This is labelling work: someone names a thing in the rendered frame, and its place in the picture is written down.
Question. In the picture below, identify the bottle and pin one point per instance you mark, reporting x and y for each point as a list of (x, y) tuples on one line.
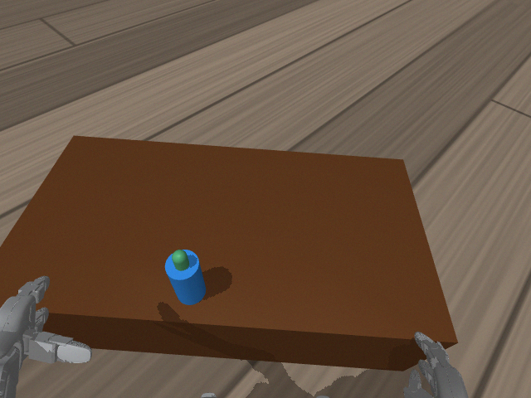
[(185, 274)]

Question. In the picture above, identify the left robot hand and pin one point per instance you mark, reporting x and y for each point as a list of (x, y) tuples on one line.
[(18, 314)]

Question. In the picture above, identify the left robot arm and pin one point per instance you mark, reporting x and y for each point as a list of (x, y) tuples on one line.
[(11, 358)]

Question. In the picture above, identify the right robot hand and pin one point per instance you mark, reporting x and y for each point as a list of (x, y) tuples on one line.
[(445, 380)]

